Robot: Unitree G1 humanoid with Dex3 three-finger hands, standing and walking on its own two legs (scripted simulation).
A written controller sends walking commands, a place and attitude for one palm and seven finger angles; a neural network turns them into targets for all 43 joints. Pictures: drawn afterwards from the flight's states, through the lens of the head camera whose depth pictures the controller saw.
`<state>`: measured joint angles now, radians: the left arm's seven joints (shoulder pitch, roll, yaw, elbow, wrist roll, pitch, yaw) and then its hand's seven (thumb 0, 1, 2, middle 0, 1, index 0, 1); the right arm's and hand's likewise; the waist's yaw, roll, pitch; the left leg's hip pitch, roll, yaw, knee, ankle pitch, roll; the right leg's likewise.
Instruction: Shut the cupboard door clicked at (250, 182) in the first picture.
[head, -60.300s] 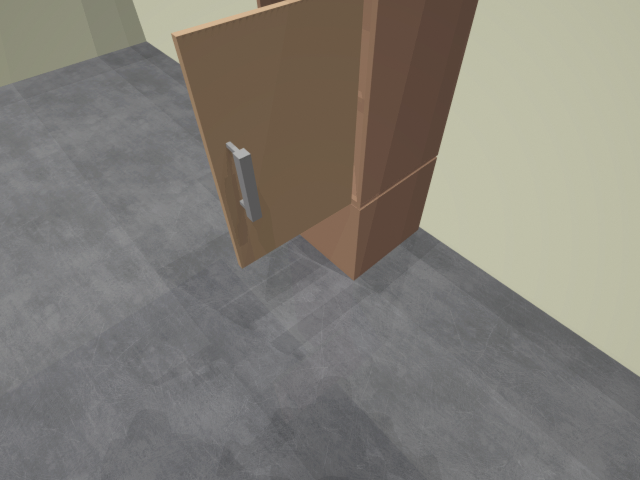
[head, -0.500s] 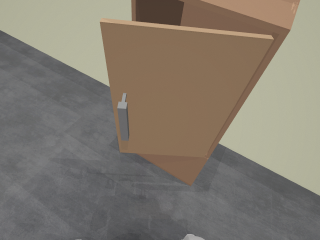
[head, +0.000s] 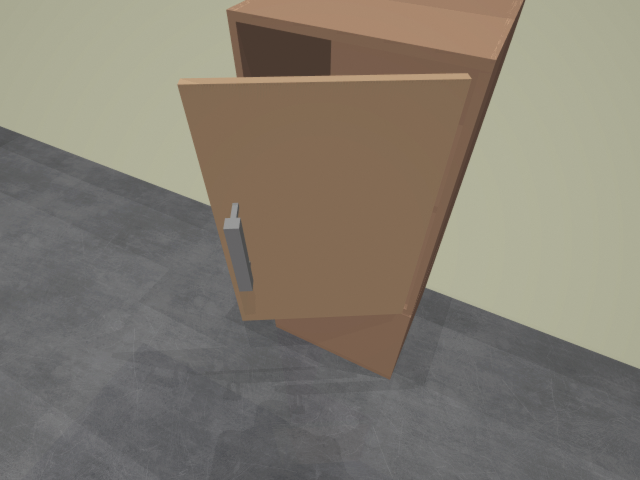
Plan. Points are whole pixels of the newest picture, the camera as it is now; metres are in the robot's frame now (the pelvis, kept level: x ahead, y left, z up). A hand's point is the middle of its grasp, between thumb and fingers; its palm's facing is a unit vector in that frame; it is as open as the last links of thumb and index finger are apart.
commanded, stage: come to a stop and stand still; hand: left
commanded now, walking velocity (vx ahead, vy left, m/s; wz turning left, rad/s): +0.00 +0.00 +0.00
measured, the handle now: (240, 248) +0.51 +0.17 -0.05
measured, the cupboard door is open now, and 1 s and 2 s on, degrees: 30 30 30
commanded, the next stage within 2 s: look again from close up in 0.34 s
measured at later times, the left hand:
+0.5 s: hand out of the picture -0.05 +0.13 -0.18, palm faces +0.02 -0.99 -0.14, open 7.4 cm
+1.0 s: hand out of the picture +0.03 +0.18 -0.18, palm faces +0.00 -0.98 -0.20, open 7.4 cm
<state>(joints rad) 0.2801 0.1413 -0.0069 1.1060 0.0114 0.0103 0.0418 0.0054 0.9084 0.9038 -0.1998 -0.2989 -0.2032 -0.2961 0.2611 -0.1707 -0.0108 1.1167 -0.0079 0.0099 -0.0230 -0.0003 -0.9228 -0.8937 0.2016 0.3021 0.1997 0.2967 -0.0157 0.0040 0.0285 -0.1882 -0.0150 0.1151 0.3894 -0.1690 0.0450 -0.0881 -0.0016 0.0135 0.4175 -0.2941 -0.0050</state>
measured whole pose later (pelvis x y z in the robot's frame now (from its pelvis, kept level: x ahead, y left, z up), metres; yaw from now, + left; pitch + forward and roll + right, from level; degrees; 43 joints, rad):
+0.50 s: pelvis -0.01 -0.01 +0.00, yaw +1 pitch -1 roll -1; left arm 0.34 0.09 -0.02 1.13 0.02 -0.02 0.05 0.00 0.91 0.90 -0.20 -0.30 -0.20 -0.30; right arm 0.35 -0.12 0.00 1.14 -0.02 0.00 -0.02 0.00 -0.91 -0.89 0.20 0.30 0.20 0.30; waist -0.02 0.01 0.05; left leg -0.28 0.03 0.08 0.48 -0.18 0.03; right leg -0.13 0.04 -0.02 0.42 -0.27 -0.03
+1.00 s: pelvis +0.01 +0.01 -0.01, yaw +0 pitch +0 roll +0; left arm 0.29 0.18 -0.02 1.05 0.02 -0.02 0.04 0.00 0.91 0.90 -0.20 -0.30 -0.20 -0.30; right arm 0.23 -0.18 0.01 1.07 -0.02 -0.03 -0.02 0.01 -0.92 -0.89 0.20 0.30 0.20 0.30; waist 0.00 -0.03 0.02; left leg -0.26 -0.01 0.12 0.50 -0.24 0.06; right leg -0.14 0.00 0.02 0.50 -0.35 0.00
